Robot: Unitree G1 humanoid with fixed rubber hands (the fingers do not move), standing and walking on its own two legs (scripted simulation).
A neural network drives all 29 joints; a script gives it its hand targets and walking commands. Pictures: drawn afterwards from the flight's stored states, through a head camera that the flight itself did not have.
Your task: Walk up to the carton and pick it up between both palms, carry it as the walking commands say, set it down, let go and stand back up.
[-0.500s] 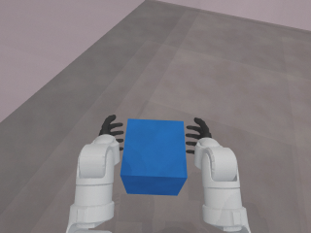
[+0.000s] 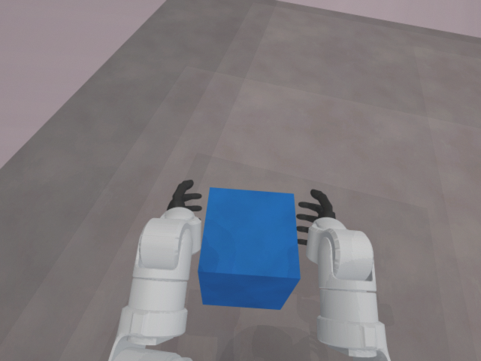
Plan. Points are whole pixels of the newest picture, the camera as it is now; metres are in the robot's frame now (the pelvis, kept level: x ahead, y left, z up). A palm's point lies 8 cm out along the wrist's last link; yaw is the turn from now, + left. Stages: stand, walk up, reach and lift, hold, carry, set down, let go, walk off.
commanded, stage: carry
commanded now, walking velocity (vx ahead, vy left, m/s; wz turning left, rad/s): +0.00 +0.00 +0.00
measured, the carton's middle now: (246, 251) +0.32 +0.01 -0.05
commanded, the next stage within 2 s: none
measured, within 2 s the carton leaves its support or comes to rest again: neither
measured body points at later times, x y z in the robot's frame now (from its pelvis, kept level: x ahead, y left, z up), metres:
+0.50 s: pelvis +0.21 +0.04 +0.01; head +0.21 +0.04 +0.46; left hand +0.54 +0.12 +0.09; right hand +0.51 -0.12 +0.09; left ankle +0.21 +0.12 -0.72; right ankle +0.06 -0.04 -0.70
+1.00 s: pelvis +0.27 -0.01 -0.01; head +0.26 +0.00 +0.44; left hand +0.60 +0.08 +0.07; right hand +0.57 -0.16 +0.07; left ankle +0.24 +0.11 -0.73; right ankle +0.25 -0.11 -0.73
